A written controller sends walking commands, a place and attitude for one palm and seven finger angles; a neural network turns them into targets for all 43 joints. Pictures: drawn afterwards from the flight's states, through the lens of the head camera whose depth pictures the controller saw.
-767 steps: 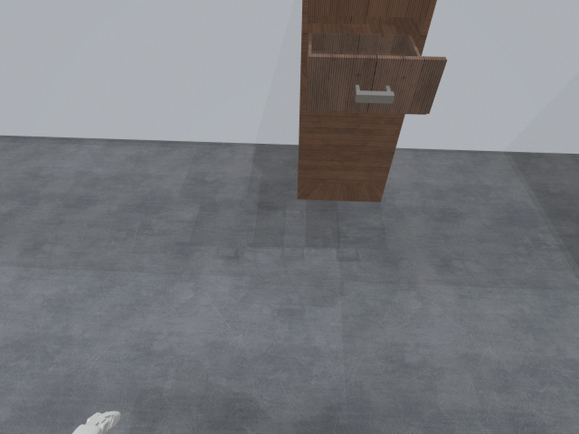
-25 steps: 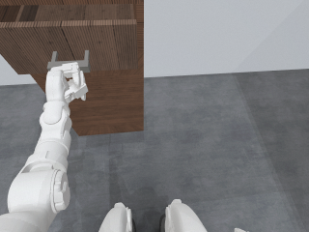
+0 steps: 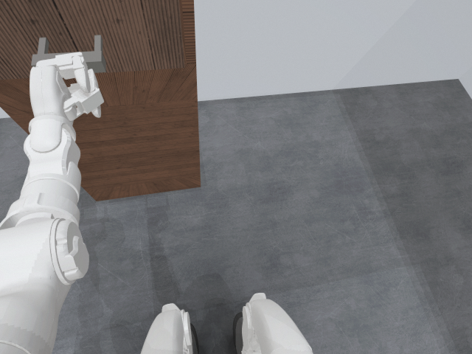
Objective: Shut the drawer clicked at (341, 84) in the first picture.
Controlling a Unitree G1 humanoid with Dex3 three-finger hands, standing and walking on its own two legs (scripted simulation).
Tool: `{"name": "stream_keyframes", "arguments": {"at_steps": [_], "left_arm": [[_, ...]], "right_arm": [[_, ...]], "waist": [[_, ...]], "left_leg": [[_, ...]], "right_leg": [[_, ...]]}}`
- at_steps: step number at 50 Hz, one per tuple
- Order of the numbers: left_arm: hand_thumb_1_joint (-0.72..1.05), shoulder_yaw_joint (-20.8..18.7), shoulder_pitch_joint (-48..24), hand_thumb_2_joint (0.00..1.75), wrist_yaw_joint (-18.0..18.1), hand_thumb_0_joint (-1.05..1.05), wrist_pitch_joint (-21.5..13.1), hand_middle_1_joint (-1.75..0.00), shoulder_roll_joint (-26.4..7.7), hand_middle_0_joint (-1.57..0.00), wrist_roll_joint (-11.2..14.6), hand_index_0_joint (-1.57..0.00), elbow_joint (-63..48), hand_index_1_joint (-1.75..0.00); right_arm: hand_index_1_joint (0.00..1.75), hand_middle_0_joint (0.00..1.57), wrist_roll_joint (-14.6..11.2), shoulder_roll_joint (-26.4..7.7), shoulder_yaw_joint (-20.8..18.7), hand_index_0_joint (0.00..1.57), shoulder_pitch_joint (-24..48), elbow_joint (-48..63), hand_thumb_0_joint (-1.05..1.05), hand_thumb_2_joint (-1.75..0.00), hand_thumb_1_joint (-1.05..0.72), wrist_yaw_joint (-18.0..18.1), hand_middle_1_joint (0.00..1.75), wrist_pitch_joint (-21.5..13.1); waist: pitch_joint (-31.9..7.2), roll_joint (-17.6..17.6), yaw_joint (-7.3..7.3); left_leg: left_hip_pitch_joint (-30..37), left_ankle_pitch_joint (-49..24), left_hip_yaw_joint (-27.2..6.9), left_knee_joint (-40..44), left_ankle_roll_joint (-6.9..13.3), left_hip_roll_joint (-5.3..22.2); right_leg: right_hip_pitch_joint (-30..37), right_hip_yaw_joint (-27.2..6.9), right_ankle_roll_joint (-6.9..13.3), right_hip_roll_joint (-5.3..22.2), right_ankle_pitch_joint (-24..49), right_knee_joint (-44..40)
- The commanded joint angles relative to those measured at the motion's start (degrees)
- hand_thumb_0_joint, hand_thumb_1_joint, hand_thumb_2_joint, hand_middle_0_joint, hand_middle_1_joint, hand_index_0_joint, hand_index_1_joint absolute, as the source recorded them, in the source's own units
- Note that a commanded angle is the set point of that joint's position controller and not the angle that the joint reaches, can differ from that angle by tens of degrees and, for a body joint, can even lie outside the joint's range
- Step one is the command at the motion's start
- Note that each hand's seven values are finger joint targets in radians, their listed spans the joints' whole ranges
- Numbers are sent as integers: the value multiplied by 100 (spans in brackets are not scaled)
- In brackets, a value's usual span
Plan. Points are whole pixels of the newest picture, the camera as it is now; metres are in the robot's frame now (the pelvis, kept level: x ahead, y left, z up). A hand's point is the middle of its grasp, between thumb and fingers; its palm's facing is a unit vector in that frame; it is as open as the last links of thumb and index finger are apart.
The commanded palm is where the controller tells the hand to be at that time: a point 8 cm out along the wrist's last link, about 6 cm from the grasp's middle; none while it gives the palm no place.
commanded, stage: push the drawer shut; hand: left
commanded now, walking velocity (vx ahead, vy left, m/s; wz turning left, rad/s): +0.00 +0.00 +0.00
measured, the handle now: (71, 53) +0.61 +0.21 +0.07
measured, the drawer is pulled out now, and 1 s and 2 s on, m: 0.02 0.00 0.00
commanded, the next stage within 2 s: pull the fist back off the drawer in 0.40 s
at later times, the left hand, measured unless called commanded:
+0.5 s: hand (88, 82) +0.55 +0.18 +0.06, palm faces +0.08 -1.00 -0.05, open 3.2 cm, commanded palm +0.58 +0.21 +0.07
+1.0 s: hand (95, 84) +0.55 +0.17 +0.06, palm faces +0.09 -1.00 -0.04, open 3.0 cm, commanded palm +0.52 +0.20 +0.07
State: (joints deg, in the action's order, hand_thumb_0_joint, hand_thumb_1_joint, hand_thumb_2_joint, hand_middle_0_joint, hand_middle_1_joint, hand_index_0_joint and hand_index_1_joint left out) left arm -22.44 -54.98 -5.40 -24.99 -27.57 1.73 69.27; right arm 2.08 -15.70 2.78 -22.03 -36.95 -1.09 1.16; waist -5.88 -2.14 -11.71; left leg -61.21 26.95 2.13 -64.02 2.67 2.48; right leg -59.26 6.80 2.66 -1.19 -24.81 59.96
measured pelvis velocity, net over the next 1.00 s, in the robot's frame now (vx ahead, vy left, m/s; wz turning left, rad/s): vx -0.01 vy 0.01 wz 0.00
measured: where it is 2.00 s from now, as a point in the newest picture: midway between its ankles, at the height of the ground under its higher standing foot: outside the picture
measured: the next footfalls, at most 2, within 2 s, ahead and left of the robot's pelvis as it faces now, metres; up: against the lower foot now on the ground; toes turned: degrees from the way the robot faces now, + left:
none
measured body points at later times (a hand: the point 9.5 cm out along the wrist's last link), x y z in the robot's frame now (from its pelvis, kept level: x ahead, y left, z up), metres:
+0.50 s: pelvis -0.01 +0.01 -0.01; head +0.15 +0.04 +0.41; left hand +0.54 +0.24 +0.07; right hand -0.04 -0.25 -0.11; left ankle +0.02 +0.09 -0.65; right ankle +0.03 -0.10 -0.65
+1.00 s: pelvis -0.01 +0.01 -0.01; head +0.15 +0.04 +0.41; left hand +0.54 +0.23 +0.07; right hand -0.05 -0.25 -0.11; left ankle +0.02 +0.09 -0.65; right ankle +0.03 -0.10 -0.65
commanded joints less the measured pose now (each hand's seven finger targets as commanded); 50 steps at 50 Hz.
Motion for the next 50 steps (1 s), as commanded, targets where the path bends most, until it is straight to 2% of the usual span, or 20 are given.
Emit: {"name": "stream_keyframes", "arguments": {"at_steps": [1, 3, 5, 6, 7, 9, 10, 13, 14, 16, 19, 26, 29, 33, 35, 40, 43, 46, 48, 50], "left_arm": [[90, -201, -3268, 90, 166, 0, -413, -160, -1592, -140, 80, -140, -1363, -160], [90, -114, -3466, 90, 189, 0, -376, -160, -1531, -140, 31, -140, -1214, -160], [90, -323, -3550, 90, 229, 0, -320, -160, -1908, -140, -43, -140, -952, -160], [90, -215, -3710, 90, 230, 0, -305, -160, -1859, -140, -51, -140, -1007, -160], [90, -373, -3742, 90, 241, 0, -312, -160, -2057, -140, -76, -140, -1025, -160], [90, -333, -3906, 90, 221, 0, -367, -160, -2061, -140, -114, -140, -1164, -160], [90, -213, -3871, 90, 196, 0, -346, -160, -1921, -140, -134, -140, -1038, -160], [90, -200, -4262, 90, 205, 0, -336, -160, -1953, -140, -92, -140, -995, -160], [90, -170, -4358, 90, 215, 0, -329, -160, -1967, -140, -114, -140, -1032, -160], [90, 120, -4506, 90, 217, 0, -279, -160, -1654, -140, -129, -140, -935, -160], [90, -49, -4766, 90, 284, 0, -273, -160, -1977, -140, -149, -140, -1024, -160], [90, 360, -5003, 90, 344, 0, -70, -160, -1624, -140, -132, -140, -796, -160], [90, 267, -5073, 90, 385, 0, -97, -160, -1712, -140, -171, -140, -900, -160], [90, 324, -4962, 90, 390, 0, -45, -160, -1582, -140, -184, -140, -691, -160], [90, 186, -4898, 90, 392, 0, -30, -160, -1778, -140, -214, -140, -665, -160], [90, 165, -4665, 90, 359, 0, -60, -160, -1655, -140, -198, -140, -777, -160], [90, 324, -4525, 90, 350, 0, -95, -160, -1321, -140, -173, -140, -985, -160], [90, 109, -4078, 90, 388, 0, -87, -160, -1448, -140, -117, -140, -1064, -160], [90, 205, -3804, 90, 369, 0, -105, -160, -1212, -140, -79, -140, -1152, -160], [90, -40, -3379, 90, 366, 0, -167, -160, -1417, -140, -39, -140, -1406, -160]], "right_arm": [[30, 20, 5, -1045, -371, 20, -1069, 220, 0, -90, -90, 66, 30, 6], [30, 20, 22, -1040, -350, 20, -1106, 189, 0, -90, -90, 54, 30, 18], [30, 20, 23, -1086, -329, 20, -1155, 169, 0, -90, -90, 70, 30, 35], [30, 20, 24, -1083, -315, 20, -1163, 173, 0, -90, -90, 73, 30, 37], [30, 20, 35, -1095, -323, 20, -1191, 176, 0, -90, -90, 82, 30, 43], [30, 20, 61, -1092, -319, 20, -1242, 176, 0, -90, -90, 70, 30, 55], [30, 20, 60, -1078, -314, 20, -1235, 183, 0, -90, -90, 53, 30, 65], [30, 20, 69, -1105, -297, 20, -1290, 119, 0, -90, -90, 66, 30, 71], [30, 20, 69, -1121, -298, 20, -1284, 108, 0, -90, -90, 73, 30, 63], [30, 20, 65, -1124, -288, 20, -1275, 82, 0, -90, -90, 74, 30, 39], [30, 20, 83, -1186, -270, 20, -1335, 48, 0, -90, -90, 105, 30, -1], [30, 20, 58, -1225, -206, 20, -1296, -3, 0, -90, -90, 158, 30, -177], [30, 20, 89, -1238, -210, 20, -1343, 8, 0, -90, -90, 137, 30, -225], [30, 20, 98, -1247, -207, 20, -1337, 17, 0, -90, -90, 111, 30, -240], [30, 20, 104, -1274, -204, 20, -1335, 53, 0, -90, -90, 102, 30, -234], [30, 20, 117, -1259, -241, 20, -1339, 92, 0, -90, -90, 35, 30, -201], [30, 20, 129, -1226, -273, 20, -1334, 133, 0, -90, -90, -11, 30, -177], [30, 20, 110, -1227, -298, 20, -1323, 180, 0, -90, -90, -36, 30, -113], [30, 20, 107, -1176, -318, 20, -1330, 220, 0, -90, -90, -63, 30, -80], [30, 20, 81, -1159, -348, 20, -1286, 285, 0, -90, -90, -72, 30, -17]], "waist": [[-3038, -703, -235], [-2852, -754, -346], [-2675, -596, -381], [-2682, -636, -465], [-2763, -676, -413], [-3132, -977, -403], [-3098, -1120, -424], [-2903, -892, -617], [-2935, -1019, -628], [-2788, -1121, -731], [-2973, -1268, -739], [-2724, -1264, -929], [-2975, -1459, -854], [-2713, -1279, -891], [-2727, -1232, -814], [-2842, -1312, -682], [-2920, -1371, -630], [-2995, -1106, -483], [-3110, -1079, -420], [-3274, -1049, -208]], "left_leg": [[2230, -1784, -647, 660, -38, -75], [2143, -1685, -668, 638, -23, -74], [1815, -1455, -657, 612, -3, -67], [1785, -1455, -649, 602, 11, -77], [1789, -1481, -642, 581, 5, -72], [2128, -1827, -706, 545, -26, -62], [2222, -1893, -720, 526, -42, -59], [2122, -1658, -787, 517, -13, -32], [2143, -1588, -807, 511, -24, -22], [2216, -1333, -895, 560, -42, -8], [2328, -1236, -986, 580, -56, 7], [2135, -430, -1110, 727, -40, 32], [2357, -490, -1187, 735, -70, 23], [2180, -206, -1233, 766, -59, 32], [2017, -123, -1218, 743, -60, 25], [2239, -277, -1256, 756, -90, 39], [2520, -400, -1337, 830, -111, 59], [2466, -654, -1224, 820, -102, 45], [2538, -972, -1098, 789, -89, 14], [2587, -1293, -964, 795, -103, 2]], "right_leg": [[1142, -606, -177, -131, 1176, -799], [972, -595, -176, -138, 1064, -805], [989, -614, -189, -145, 876, -828], [1009, -636, -201, -141, 904, -838], [1042, -637, -194, -139, 921, -824], [965, -595, -170, -140, 1130, -732], [815, -577, -161, -141, 1129, -728], [650, -548, -188, -167, 913, -764], [550, -543, -187, -165, 834, -750], [215, -491, -176, -154, 601, -753], [102, -456, -162, -154, 505, -701], [-226, -454, -187, -122, 99, -746], [-273, -413, -148, -118, 142, -681], [-357, -411, -145, -109, 21, -699], [-278, -429, -138, -106, -34, -670], [-279, -405, -117, -103, 63, -647], [-315, -365, -108, -94, 145, -616], [7, -383, -117, -118, 259, -673], [208, -404, -113, -137, 404, -727], [568, -426, -110, -141, 575, -768]]}}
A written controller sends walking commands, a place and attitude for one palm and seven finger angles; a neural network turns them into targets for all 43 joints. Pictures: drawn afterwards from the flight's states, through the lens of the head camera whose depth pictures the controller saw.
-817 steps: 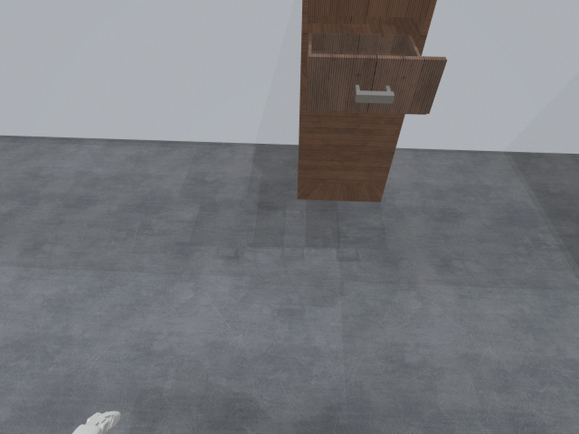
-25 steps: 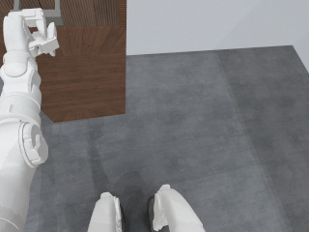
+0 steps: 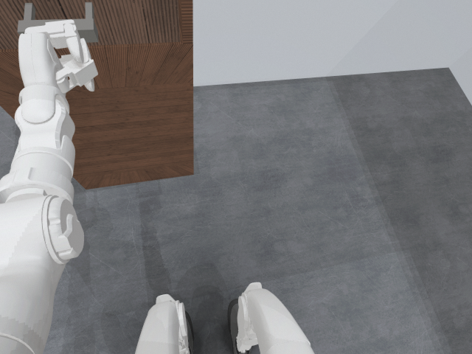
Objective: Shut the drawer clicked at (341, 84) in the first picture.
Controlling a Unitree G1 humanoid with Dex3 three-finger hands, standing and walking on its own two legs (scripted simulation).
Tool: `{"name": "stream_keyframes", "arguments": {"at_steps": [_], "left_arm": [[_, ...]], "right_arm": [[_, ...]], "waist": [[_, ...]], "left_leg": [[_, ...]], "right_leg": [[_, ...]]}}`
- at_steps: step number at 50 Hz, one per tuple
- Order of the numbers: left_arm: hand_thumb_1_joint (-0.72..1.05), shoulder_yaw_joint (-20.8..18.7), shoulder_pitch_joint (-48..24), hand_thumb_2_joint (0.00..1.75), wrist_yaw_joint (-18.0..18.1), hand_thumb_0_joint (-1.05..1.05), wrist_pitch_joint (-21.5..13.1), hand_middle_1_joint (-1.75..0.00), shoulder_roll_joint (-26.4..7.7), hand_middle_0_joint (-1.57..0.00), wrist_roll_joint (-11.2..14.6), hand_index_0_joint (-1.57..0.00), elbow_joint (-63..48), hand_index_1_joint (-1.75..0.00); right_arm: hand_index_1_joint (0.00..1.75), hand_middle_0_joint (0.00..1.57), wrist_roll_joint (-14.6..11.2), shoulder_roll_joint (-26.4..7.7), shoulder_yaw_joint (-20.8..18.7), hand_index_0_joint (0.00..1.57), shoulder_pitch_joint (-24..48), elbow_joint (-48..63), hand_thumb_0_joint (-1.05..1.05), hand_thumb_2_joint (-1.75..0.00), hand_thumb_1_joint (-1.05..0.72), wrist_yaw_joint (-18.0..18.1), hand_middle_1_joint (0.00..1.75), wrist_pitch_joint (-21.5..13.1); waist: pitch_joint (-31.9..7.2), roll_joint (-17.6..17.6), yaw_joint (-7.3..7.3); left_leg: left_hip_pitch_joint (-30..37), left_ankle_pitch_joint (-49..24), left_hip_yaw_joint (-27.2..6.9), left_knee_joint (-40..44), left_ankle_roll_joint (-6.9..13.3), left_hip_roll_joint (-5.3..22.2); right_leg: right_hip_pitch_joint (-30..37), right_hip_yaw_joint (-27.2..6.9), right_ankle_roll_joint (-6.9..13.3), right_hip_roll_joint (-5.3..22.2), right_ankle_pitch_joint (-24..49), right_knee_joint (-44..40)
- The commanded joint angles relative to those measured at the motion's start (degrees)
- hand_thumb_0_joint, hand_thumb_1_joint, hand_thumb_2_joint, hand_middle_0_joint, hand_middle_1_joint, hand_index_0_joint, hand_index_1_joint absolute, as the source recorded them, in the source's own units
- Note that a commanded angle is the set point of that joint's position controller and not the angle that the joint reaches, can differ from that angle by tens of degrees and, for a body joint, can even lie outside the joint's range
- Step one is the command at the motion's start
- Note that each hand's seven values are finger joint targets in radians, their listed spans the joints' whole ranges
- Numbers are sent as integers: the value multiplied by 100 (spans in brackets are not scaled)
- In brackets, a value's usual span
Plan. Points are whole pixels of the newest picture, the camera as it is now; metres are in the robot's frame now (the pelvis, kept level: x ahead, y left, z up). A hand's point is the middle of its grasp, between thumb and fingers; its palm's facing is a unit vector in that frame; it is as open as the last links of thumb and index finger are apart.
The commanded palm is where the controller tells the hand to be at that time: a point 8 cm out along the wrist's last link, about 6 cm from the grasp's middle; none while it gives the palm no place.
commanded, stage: pull the fist back off the drawer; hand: left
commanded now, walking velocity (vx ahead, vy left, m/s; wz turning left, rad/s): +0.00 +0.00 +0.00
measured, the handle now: (60, 20) +0.64 +0.20 +0.08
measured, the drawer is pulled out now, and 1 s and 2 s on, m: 0.00 0.00 0.00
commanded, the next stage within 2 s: draw the hand back to the body in 0.20 s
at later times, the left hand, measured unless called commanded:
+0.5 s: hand (62, 80) +0.50 +0.18 +0.11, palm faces +0.08 -1.00 -0.04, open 3.3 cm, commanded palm +0.46 +0.22 +0.12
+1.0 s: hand out of the picture +0.35 +0.20 +0.18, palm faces +0.20 -0.95 -0.24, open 3.3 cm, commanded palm +0.31 +0.25 +0.20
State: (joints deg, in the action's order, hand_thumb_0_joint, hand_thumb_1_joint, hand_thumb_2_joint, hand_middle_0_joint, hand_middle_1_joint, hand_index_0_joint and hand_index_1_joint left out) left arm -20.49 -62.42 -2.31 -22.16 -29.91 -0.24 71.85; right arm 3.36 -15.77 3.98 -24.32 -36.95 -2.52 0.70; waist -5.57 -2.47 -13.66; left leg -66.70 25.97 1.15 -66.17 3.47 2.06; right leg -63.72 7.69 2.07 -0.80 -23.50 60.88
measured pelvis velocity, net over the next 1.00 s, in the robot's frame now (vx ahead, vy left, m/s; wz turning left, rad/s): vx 0.05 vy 0.00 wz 0.01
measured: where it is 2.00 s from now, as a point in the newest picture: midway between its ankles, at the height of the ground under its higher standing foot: (213, 350)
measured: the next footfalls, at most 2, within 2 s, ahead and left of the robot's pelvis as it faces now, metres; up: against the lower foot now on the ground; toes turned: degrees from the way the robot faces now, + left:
none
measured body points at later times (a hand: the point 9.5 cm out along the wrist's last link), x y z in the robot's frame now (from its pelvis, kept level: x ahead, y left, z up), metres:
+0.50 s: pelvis +0.06 +0.00 +0.05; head +0.17 +0.00 +0.48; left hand +0.49 +0.23 +0.11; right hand +0.10 -0.26 -0.07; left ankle +0.04 +0.08 -0.64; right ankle +0.04 -0.11 -0.64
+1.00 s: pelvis +0.05 +0.00 +0.08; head +0.06 -0.02 +0.53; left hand +0.33 +0.25 +0.19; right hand +0.24 -0.23 +0.00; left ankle +0.04 +0.08 -0.64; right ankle +0.04 -0.11 -0.64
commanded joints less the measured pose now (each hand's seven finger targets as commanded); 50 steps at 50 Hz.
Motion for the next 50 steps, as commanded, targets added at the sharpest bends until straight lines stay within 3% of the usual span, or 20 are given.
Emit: {"name": "stream_keyframes", "arguments": {"at_steps": [1, 5, 9, 10, 12, 15, 19, 20, 23, 25, 27, 28, 33, 37, 40, 41, 42, 44, 48, 50], "left_arm": [[90, -237, -2414, 90, 41, 0, -475, -160, -1128, -140, 200, -140, -1780, -160], [90, -325, -1505, 90, 9, 0, -531, -160, -1055, -140, 275, -140, -2003, -160], [90, -315, -1157, 90, -23, 0, -563, -160, -960, -140, 311, -140, -1939, -160], [90, -379, -1016, 90, -49, 0, -572, -160, -999, -140, 332, -140, -1915, -160], [90, -195, -957, 90, -116, 0, -613, -160, -719, -140, 379, -140, -2017, -160], [90, -220, -764, 90, -226, 0, -715, -160, -711, -140, 442, -140, -2149, -160], [90, -267, 864, 90, -422, 0, -662, -160, -603, -140, 798, -140, -3911, -160], [90, -185, 1250, 90, -471, 0, -568, -160, -480, -140, 904, -140, -4327, -160], [90, 40, 2242, 90, -508, 0, -179, -160, -105, -140, 1145, -140, -4807, -160], [90, 124, 2494, 90, -465, 0, 85, -160, 60, -140, 1238, -140, -4884, -160], [90, 291, 2406, 90, -409, 0, 191, -160, 208, -140, 1256, -140, -5186, -160], [90, 330, 2359, 90, -353, 0, 171, -160, 225, -140, 1243, -140, -5500, -160], [90, 588, 3299, 90, -445, 0, 172, -160, 442, -140, 1310, -140, -6606, -160], [90, 644, 3791, 90, -564, 0, 529, -160, 567, -140, 1370, -140, -6539, -160], [90, 501, 4074, 90, -579, 0, 832, -160, 458, -140, 1433, -140, -6718, -160], [90, 726, 4259, 90, -91, 0, 925, -160, -13, -140, 771, -140, -7254, -160], [90, 901, 4486, 90, 159, 0, 1048, -160, 324, -140, 728, -140, -7463, -160], [90, 1014, 4869, 90, 384, 0, 1238, -160, 415, -140, 669, -140, -7715, -160], [90, 752, 5084, 90, 699, 0, 1450, -160, 114, -140, 565, -140, -8017, -160], [90, 727, 5186, 90, 763, 0, 1502, -160, 164, -140, 542, -140, -8160, -160]], "right_arm": [[30, 20, -62, -1114, -466, 20, -1032, 338, 0, -90, -90, 55, 30, 58], [30, 20, -112, -1028, -494, 20, -938, 466, 0, -90, -90, 31, 30, 186], [30, 20, -160, -966, -515, 20, -884, 470, 0, -90, -90, 49, 30, 285], [30, 20, -172, -957, -525, 20, -876, 485, 0, -90, -90, 57, 30, 303], [30, 20, -191, -918, -547, 20, -822, 496, 0, -90, -90, 55, 30, 324], [30, 20, -195, -911, -587, 20, -791, 456, 0, -90, -90, 62, 30, 359], [30, 20, -322, -851, -687, 20, -611, 820, 0, -90, -90, 32, 30, 372], [30, 20, -356, -810, -684, 20, -536, 899, 0, -90, -90, 24, 30, 349], [30, 20, -497, -739, -687, 20, -310, 991, 0, -90, -90, 75, 30, 265], [30, 20, -576, -752, -671, 20, -118, 983, 0, -90, -90, 134, 30, 220], [30, 20, -613, -750, -649, 20, 108, 985, 0, -90, -90, 195, 30, 153], [30, 20, -621, -734, -656, 20, 209, 976, 0, -90, -90, 231, 30, 112], [30, 20, -596, -661, -658, 20, 383, 1078, 0, -90, -90, 287, 30, -140], [30, 20, -653, -667, -590, 20, 804, 1146, 0, -90, -90, 359, 30, -252], [30, 20, -691, -669, -531, 20, 1076, 1276, 0, -90, -90, 416, 30, -308], [30, 20, -678, -568, -564, 20, 1437, 1364, 0, -90, -90, 492, 30, -199], [30, 20, -663, -496, -519, 20, 1509, 1455, 0, -90, -90, 542, 30, -186], [30, 20, -653, -486, -445, 20, 1677, 1476, 0, -90, -90, 593, 30, -211], [30, 20, -614, -498, -353, 20, 1898, 1394, 0, -90, -90, 704, 30, -189], [30, 20, -602, -454, -327, 20, 1987, 1370, 0, -90, -90, 739, 30, -199]], "waist": [[-3386, -990, 73], [-3214, -657, 270], [-2757, -261, 232], [-2679, -196, 295], [-2630, -284, 261], [-2824, -426, 346], [-4081, -1057, 904], [-4115, -985, 955], [-3335, -84, 931], [-2554, 152, 875], [-2011, -11, 816], [-1898, -259, 808], [-2448, -424, 992], [-1613, -36, 1012], [-1397, 89, 1133], [-1478, -11, 1380], [-1293, 28, 1278], [-1048, -138, 1345], [-450, 285, 1390], [-277, 205, 1397]], "left_leg": [[3142, -1349, -781, 1020, -179, 25], [3003, -1754, -542, 1085, -152, -10], [2634, -1875, -367, 1094, -102, -50], [2538, -1887, -335, 1110, -97, -69], [2678, -2010, -310, 1137, -107, -74], [2988, -2490, -306, 1069, -138, -66], [4473, -4342, -309, 1316, -237, -19], [4584, -4561, -296, 1374, -237, -11], [4075, -4214, -168, 1634, -118, -24], [3814, -3461, -105, 1889, -111, -49], [3846, -2823, -140, 2095, -130, -76], [4044, -2905, -131, 2119, -127, -73], [4993, -4302, -260, 2188, -206, -9], [4788, -3269, -326, 2538, -238, -27], [4697, -2695, -299, 2777, -212, -97], [5024, -2553, -232, 3067, -181, -111], [5130, -2309, -212, 3214, -172, -102], [5238, -2114, -245, 3437, -172, -85], [5337, -1734, -296, 3894, -136, -62], [5502, -1559, -243, 4071, -125, -86]], "right_leg": [[1256, -540, -46, -199, 558, -890], [1874, -598, -63, -224, 1071, -976], [2264, -705, -104, -220, 1558, -1043], [2385, -725, -105, -211, 1639, -1048], [2355, -716, -108, -205, 1785, -1050], [2371, -715, -95, -192, 2175, -964], [3265, -677, -56, -186, 3342, -1101], [3494, -672, -71, -174, 3625, -1182], [4080, -681, -135, -141, 4093, -1441], [4016, -632, -171, -129, 3688, -1640], [3750, -593, -147, -146, 2924, -1806], [3681, -612, -120, -140, 2841, -1864], [4108, -579, -124, -83, 3496, -1862], [4003, -467, -119, -73, 2701, -2144], [4265, -476, -87, -43, 2459, -2313], [4623, -723, -8, 117, 2233, -2639], [4672, -696, -26, 139, 2097, -2801], [4815, -713, -12, 144, 1893, -2952], [5080, -702, -8, 120, 1572, -3392], [5175, -736, -25, 125, 1409, -3593]]}}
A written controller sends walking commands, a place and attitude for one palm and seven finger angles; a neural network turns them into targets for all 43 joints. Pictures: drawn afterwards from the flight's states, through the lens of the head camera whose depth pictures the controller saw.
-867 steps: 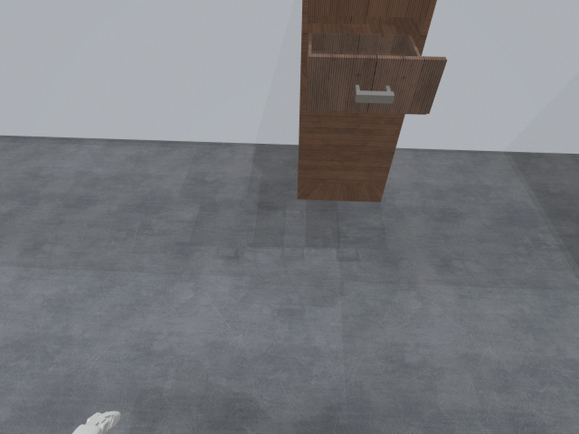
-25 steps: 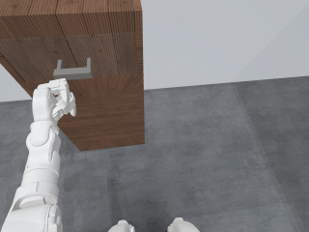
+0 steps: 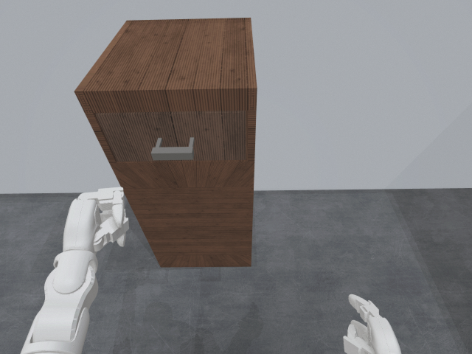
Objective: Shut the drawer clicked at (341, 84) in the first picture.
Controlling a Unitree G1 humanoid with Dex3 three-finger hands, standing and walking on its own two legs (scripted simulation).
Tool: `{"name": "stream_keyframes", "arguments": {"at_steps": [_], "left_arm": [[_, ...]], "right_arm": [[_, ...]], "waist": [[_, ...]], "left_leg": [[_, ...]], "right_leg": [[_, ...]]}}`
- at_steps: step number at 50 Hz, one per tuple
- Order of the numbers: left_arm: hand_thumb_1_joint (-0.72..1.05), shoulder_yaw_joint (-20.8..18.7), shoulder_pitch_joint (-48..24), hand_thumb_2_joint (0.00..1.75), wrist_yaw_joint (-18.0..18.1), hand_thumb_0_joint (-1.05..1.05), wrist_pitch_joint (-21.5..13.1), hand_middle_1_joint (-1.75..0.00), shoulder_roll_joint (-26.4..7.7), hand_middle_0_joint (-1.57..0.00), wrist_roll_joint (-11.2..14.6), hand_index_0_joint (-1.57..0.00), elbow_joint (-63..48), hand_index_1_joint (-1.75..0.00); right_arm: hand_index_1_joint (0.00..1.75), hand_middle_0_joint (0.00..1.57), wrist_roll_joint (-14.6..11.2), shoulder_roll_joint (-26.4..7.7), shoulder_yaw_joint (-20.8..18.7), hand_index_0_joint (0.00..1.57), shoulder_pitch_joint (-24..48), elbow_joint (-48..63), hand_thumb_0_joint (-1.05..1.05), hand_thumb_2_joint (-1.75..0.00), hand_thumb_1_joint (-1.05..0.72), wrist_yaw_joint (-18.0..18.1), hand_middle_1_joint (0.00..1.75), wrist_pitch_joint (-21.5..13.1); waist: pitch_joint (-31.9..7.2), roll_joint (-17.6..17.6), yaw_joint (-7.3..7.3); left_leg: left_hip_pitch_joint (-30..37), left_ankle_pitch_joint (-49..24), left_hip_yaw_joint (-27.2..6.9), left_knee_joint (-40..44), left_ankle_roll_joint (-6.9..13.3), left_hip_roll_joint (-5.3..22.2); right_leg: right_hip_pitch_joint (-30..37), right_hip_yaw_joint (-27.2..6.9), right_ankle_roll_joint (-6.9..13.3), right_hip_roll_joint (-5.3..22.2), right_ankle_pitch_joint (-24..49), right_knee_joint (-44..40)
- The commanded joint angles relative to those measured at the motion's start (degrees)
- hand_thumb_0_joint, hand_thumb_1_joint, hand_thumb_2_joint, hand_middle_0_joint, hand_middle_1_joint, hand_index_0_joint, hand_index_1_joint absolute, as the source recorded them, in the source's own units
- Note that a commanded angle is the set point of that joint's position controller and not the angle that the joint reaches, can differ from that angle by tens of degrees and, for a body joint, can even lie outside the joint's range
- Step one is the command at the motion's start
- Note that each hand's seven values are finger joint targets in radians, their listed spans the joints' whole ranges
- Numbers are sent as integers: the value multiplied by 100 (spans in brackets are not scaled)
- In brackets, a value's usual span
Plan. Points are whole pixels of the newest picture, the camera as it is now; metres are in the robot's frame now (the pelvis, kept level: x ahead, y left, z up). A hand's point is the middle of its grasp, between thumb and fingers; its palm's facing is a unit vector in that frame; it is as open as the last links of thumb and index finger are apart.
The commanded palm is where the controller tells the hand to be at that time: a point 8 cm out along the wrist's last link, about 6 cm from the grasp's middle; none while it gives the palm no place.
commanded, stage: draw the hand back to the body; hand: left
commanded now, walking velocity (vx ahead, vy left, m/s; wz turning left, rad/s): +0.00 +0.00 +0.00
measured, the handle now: (174, 147) +0.59 +0.20 +0.00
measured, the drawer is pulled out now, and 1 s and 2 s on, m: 0.00 0.00 0.00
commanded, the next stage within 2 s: step back with the hand held close in 0.68 s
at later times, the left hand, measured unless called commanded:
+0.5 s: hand (51, 267) +0.18 +0.23 +0.17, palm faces +0.38 -0.84 -0.39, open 3.3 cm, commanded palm +0.13 +0.27 +0.19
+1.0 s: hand (45, 252) +0.20 +0.24 +0.18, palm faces +0.36 -0.81 -0.46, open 3.3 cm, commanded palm +0.13 +0.28 +0.19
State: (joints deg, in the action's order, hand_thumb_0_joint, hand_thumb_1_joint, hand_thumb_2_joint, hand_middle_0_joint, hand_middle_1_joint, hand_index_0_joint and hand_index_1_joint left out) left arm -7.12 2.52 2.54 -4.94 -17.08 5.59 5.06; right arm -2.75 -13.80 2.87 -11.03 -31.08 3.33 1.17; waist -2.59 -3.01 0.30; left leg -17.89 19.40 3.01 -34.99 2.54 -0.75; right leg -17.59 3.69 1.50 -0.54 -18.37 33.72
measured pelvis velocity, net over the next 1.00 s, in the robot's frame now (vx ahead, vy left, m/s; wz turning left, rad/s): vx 0.00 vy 0.00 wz -0.01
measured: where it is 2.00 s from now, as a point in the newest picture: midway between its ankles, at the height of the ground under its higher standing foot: outside the picture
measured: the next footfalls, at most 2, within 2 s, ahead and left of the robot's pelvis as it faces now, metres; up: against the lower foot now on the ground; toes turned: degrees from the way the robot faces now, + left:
right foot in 1.94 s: -0.22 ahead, -0.08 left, +0.00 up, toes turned -1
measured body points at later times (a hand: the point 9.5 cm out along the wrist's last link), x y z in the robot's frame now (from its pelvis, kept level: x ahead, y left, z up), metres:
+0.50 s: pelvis +0.00 -0.01 +0.01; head -0.02 -0.04 +0.46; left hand +0.16 +0.27 +0.19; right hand +0.19 -0.23 -0.07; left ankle -0.01 +0.09 -0.73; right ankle -0.01 -0.10 -0.73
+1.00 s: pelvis +0.00 +0.00 +0.01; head +0.01 -0.02 +0.46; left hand +0.17 +0.28 +0.20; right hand +0.18 -0.24 -0.07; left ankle -0.01 +0.09 -0.73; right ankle -0.01 -0.10 -0.73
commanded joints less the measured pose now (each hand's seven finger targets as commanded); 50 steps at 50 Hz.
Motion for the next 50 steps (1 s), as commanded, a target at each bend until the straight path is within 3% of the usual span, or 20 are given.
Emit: {"name": "stream_keyframes", "arguments": {"at_steps": [1, 4, 6, 9, 12, 19, 22, 25, 28, 30, 33, 37, 40, 41, 42, 43, 44, 46, 48, 50], "left_arm": [[90, -580, -1186, 90, 298, 0, -202, -160, -1046, -140, -48, -140, -1610, -160], [90, -580, -766, 90, 327, 0, -207, -160, -1005, -140, -77, -140, -2066, -160], [90, -571, -458, 90, 340, 0, -222, -160, -963, -140, -86, -140, -2389, -160], [90, -692, 169, 90, 331, 0, -230, -160, -966, -140, -61, -140, -2603, -160], [90, -984, 654, 90, 339, 0, -273, -160, -1121, -140, -60, -140, -2993, -160], [90, -1324, 1695, 90, 358, 0, -378, -160, -1204, -140, -59, -140, -4008, -160], [90, -1446, 2135, 90, 395, 0, -417, -160, -1233, -140, -67, -140, -4351, -160], [90, -1605, 2577, 90, 414, 0, -443, -160, -1270, -140, -57, -140, -4526, -160], [90, -1339, 2443, 90, 387, 0, -396, -160, -951, -140, -100, -140, -4062, -160], [90, -1367, 2302, 90, 411, 0, -410, -160, -981, -140, -100, -140, -3937, -160], [90, -1399, 2193, 90, 426, 0, -442, -160, -1063, -140, -120, -140, -4033, -160], [90, -1518, 2275, 90, 489, 0, -502, -160, -1193, -140, -129, -140, -4407, -160], [90, -1518, 2325, 90, 502, 0, -478, -160, -1176, -140, -127, -140, -4486, -160], [90, -2448, 1457, 90, 537, 0, -782, -160, -2067, -140, -144, -140, -5064, -160], [90, -2212, 2052, 90, 496, 0, -835, -160, -1641, -140, -173, -140, -4364, -160], [90, -2152, 2115, 90, 475, 0, -867, -160, -1633, -140, -198, -140, -4371, -160], [90, -1940, 2552, 90, 444, 0, -824, -160, -1288, -140, -206, -140, -3997, -160], [90, -1700, 2932, 90, 395, 0, -813, -160, -1013, -140, -208, -140, -3897, -160], [90, -1656, 3184, 90, 376, 0, -834, -160, -972, -140, -214, -140, -4005, -160], [90, -1813, 3400, 90, 401, 0, -840, -160, -1137, -140, -221, -140, -4176, -160]], "right_arm": [[30, 20, 24, -633, -209, 20, 677, 774, 0, -90, -90, 160, 30, -279], [30, 20, 55, -604, -187, 20, 731, 734, 0, -90, -90, 148, 30, -392], [30, 20, 88, -595, -181, 20, 767, 721, 0, -90, -90, 128, 30, -470], [30, 20, 132, -593, -193, 20, 804, 687, 0, -90, -90, 93, 30, -549], [30, 20, 166, -594, -245, 20, 823, 672, 0, -90, -90, 71, 30, -599], [30, 20, 201, -542, -296, 20, 821, 668, 0, -90, -90, 24, 30, -763], [30, 20, 201, -526, -322, 20, 797, 679, 0, -90, -90, 31, 30, -865], [30, 20, 187, -507, -352, 20, 786, 675, 0, -90, -90, 52, 30, -934], [30, 20, 184, -526, -366, 20, 720, 548, 0, -90, -90, 65, 30, -941], [30, 20, 186, -538, -370, 20, 691, 520, 0, -90, -90, 93, 30, -932], [30, 20, 194, -546, -379, 20, 707, 520, 0, -90, -90, 136, 30, -948], [30, 20, 233, -508, -358, 20, 712, 567, 0, -90, -90, 146, 30, -1058], [30, 20, 230, -485, -336, 20, 720, 553, 0, -90, -90, 136, 30, -1106], [30, 20, 225, -650, -394, 20, 644, 742, 0, -90, -90, 91, 30, -968], [30, 20, 259, -548, -418, 20, 586, 542, 0, -90, -90, 79, 30, -891], [30, 20, 267, -566, -437, 20, 640, 603, 0, -90, -90, 63, 30, -841], [30, 20, 270, -549, -455, 20, 586, 566, 0, -90, -90, 44, 30, -766], [30, 20, 268, -604, -515, 20, 564, 610, 0, -90, -90, 0, 30, -634], [30, 20, 273, -635, -562, 20, 618, 668, 0, -90, -90, -7, 30, -545], [30, 20, 253, -624, -600, 20, 636, 752, 0, -90, -90, -18, 30, -447]], "waist": [[-567, 187, 6], [-487, -214, 58], [-494, -294, 95], [-191, -2, 142], [-266, 235, 199], [-150, -147, 259], [-137, -143, 284], [-22, 78, 317], [522, 222, 196], [604, 263, 187], [395, 134, 224], [-172, 7, 319], [-122, -142, 324], [462, 58, 82], [464, 357, 36], [553, 380, 47], [474, 464, 7], [142, 227, -12], [-164, -37, 12], [-498, 110, 30]], "left_leg": [[743, -911, -436, 1020, -29, 200], [1058, -1100, -464, 1202, -50, 195], [1212, -1172, -477, 1328, -70, 199], [1170, -1170, -470, 1459, -59, 200], [1242, -1380, -395, 1444, -26, 174], [1311, -1547, -362, 1419, -44, 167], [1341, -1543, -336, 1361, -41, 178], [1299, -1549, -341, 1323, -38, 203], [1198, -1233, -339, 1337, -27, 189], [1142, -1031, -351, 1355, 3, 188], [1255, -1054, -344, 1323, 15, 173], [1361, -1398, -360, 1286, 5, 159], [1321, -1609, -381, 1282, -31, 161], [826, -1194, -537, 1146, 79, 273], [855, -1142, -561, 1021, 66, 272], [845, -1217, -590, 1013, 52, 255], [910, -1399, -575, 1011, 33, 294], [926, -1820, -520, 1067, 43, 382], [922, -2333, -541, 1173, 50, 453], [845, -2669, -579, 1169, 58, 519]], "right_leg": [[630, -326, 34, 104, 882, -933], [830, -335, 67, 87, 986, -1114], [967, -306, 65, 85, 1038, -1201], [1074, -306, 55, 65, 1024, -1380], [1254, -332, 35, 82, 1262, -1444], [1337, -369, 37, 107, 1404, -1527], [1275, -374, 21, 110, 1401, -1549], [1218, -389, 14, 91, 1413, -1564], [841, -378, 0, 72, 1007, -1707], [780, -389, -19, 103, 754, -1733], [846, -415, -8, 116, 752, -1721], [1222, -411, 11, 151, 1209, -1528], [1291, -408, 31, 145, 1474, -1462], [745, -1148, 17, 476, 1730, -1781], [685, -1168, 63, 637, 1761, -1820], [581, -1191, 81, 658, 1918, -1853], [596, -1086, 64, 647, 2023, -1755], [793, -885, -23, 614, 2335, -1510], [970, -674, -66, 532, 2506, -1260], [1160, -590, -99, 481, 2661, -1063]]}}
